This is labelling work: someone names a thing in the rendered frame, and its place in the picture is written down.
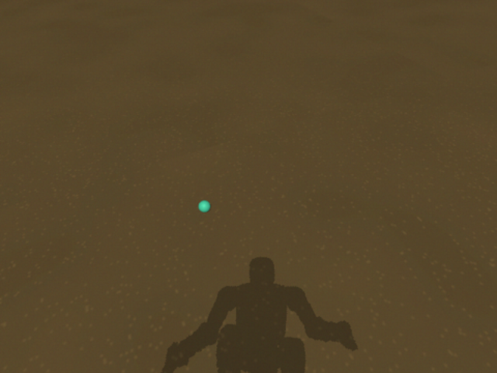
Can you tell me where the ball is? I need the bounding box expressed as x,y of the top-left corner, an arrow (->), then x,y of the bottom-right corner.
198,200 -> 210,212

